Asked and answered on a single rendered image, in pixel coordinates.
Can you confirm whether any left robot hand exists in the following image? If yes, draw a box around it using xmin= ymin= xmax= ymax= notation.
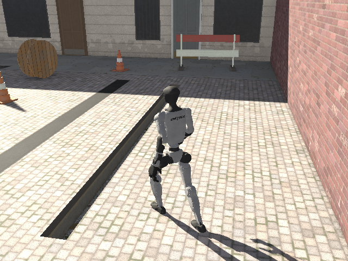
xmin=148 ymin=165 xmax=161 ymax=182

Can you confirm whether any robot left upper arm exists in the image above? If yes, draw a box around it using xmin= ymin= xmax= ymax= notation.
xmin=154 ymin=111 xmax=168 ymax=144

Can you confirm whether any robot left thigh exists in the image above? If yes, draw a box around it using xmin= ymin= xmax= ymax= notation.
xmin=151 ymin=155 xmax=170 ymax=185

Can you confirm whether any robot right upper arm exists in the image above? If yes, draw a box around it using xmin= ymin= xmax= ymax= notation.
xmin=181 ymin=107 xmax=194 ymax=134

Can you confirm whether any robot right forearm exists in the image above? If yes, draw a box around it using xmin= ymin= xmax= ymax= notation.
xmin=184 ymin=133 xmax=192 ymax=139

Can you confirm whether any robot torso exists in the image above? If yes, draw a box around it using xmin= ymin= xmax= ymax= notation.
xmin=164 ymin=105 xmax=186 ymax=164

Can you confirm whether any robot left forearm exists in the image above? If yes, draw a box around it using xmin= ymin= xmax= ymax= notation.
xmin=152 ymin=136 xmax=165 ymax=167

